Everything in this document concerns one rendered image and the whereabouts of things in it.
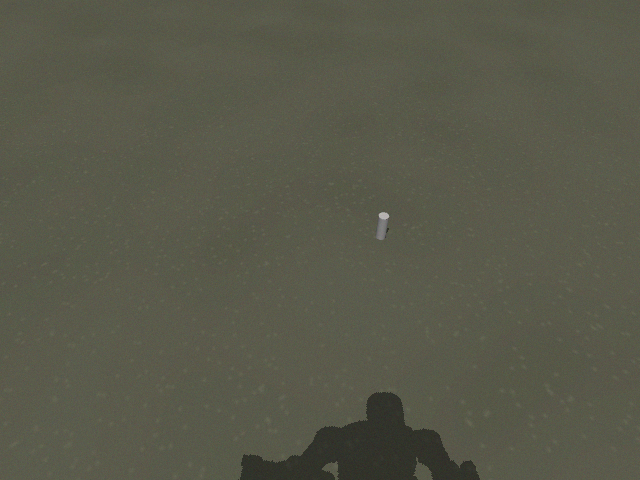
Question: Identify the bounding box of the can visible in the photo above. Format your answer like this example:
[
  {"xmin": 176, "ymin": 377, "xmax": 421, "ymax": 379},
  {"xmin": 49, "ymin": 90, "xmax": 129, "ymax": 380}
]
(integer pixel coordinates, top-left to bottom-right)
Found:
[{"xmin": 376, "ymin": 212, "xmax": 389, "ymax": 240}]

